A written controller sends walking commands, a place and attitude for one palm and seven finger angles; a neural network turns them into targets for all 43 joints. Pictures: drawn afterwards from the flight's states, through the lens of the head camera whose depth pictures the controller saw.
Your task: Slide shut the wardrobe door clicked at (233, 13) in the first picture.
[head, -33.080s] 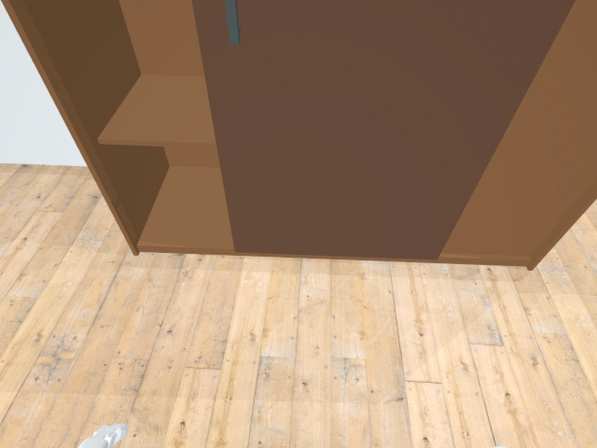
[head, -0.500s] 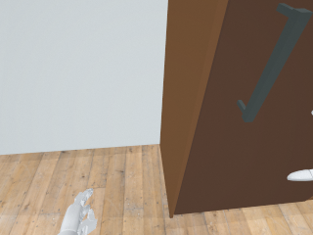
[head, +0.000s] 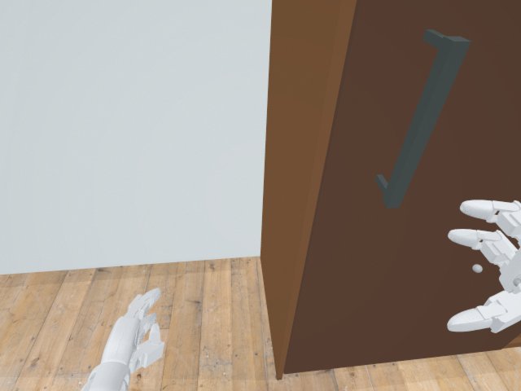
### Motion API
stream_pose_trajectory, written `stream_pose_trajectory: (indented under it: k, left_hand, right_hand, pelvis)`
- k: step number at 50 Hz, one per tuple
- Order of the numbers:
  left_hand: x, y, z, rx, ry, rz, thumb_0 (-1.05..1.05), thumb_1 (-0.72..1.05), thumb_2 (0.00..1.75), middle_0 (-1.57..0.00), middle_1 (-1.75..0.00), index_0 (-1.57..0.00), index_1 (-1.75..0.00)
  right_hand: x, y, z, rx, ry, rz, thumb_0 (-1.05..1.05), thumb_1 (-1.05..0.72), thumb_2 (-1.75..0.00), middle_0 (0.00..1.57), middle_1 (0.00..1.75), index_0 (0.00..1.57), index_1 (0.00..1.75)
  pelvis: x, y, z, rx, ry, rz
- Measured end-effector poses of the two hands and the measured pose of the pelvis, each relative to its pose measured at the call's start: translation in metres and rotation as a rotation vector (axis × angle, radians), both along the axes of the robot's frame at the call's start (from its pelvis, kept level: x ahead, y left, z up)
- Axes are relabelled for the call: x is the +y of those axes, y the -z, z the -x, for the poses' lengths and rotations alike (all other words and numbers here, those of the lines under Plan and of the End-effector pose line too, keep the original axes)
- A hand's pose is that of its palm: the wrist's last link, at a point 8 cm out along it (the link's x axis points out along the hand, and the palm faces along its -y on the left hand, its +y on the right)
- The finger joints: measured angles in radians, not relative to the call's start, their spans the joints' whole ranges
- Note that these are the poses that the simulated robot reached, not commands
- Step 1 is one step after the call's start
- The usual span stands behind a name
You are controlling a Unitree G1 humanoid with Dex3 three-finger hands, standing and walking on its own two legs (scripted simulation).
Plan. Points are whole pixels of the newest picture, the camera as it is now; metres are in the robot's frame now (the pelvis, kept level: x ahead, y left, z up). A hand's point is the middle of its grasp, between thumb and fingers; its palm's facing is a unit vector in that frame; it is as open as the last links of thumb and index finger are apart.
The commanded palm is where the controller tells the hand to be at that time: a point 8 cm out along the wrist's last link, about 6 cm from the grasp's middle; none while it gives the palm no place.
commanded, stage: draw the hand back to the body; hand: right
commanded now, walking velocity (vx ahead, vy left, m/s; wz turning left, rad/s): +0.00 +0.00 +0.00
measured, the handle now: (409, 128) +0.38 -0.22 +0.26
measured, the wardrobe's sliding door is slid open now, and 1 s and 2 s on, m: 0.00 0.00 0.00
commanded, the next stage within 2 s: step back with the hand held close in 1.02 s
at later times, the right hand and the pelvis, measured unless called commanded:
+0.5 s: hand (453, 264) +0.23 -0.25 +0.16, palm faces +0.41 +0.84 -0.36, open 10.2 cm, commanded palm +0.17 -0.29 +0.18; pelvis +0.02 +0.00 +0.01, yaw +2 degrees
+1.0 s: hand (437, 264) +0.23 -0.23 +0.16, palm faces +0.41 +0.83 -0.37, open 7.5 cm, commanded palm +0.18 -0.26 +0.17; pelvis +0.03 +0.02 +0.01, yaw +2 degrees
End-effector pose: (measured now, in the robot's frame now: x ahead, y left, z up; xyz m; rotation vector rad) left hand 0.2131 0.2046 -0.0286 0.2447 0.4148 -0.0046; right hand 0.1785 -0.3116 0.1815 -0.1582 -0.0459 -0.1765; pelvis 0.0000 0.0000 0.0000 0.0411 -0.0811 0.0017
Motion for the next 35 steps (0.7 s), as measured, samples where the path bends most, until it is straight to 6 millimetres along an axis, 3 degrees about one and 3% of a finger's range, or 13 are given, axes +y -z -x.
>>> stream_pose_trajectory:
  k: [8,13,19,25,35]
  left_hand:
    - [0.001,0.021,0.031,0.123,-0.023,-0.012,0.01,0.9,0.9,-0.2,-0.3,-0.2,-0.3]
    - [0.007,0.042,0.053,0.229,-0.066,0.005,0.01,0.9,0.9,-0.2,-0.3,-0.2,-0.3]
    - [0.018,0.053,0.065,0.301,-0.122,0.014,0.01,0.9,0.9,-0.2,-0.3,-0.2,-0.3]
    - [0.032,0.047,0.056,0.285,-0.154,0.002,0.01,0.9,0.9,-0.2,-0.3,-0.2,-0.3]
    - [0.04,0.032,0.018,0.211,-0.131,-0.004,0.01,0.9,0.9,-0.2,-0.3,-0.2,-0.3]
  right_hand:
    - [0.003,-0.007,0.013,-0.169,0.272,0.165,-0.01,0.26,-0.34,0.25,0.98,0.24,0.98]
    - [0.008,-0.013,0.012,-0.192,0.287,0.23,0.0,0.09,-0.42,0.24,0.88,0.23,0.88]
    - [0.018,-0.001,0.0,-0.14,0.244,0.253,0.0,-0.12,-0.52,0.23,0.76,0.23,0.75]
    - [0.024,0.008,-0.008,-0.1,0.222,0.261,0.0,-0.33,-0.63,0.23,0.63,0.22,0.63]
    - [0.035,0.013,-0.007,-0.066,0.218,0.26,0.01,-0.69,-0.8,0.22,0.42,0.21,0.42]
  pelvis:
    - [0.001,-0.003,0.006,0.002,-0.014,0.008]
    - [-0.001,-0.005,0.001,0.003,-0.02,0.013]
    - [0.0,-0.006,-0.008,0.007,-0.032,0.019]
    - [0.005,-0.007,-0.018,0.012,-0.041,0.018]
    - [0.013,-0.008,-0.028,0.022,-0.038,0.02]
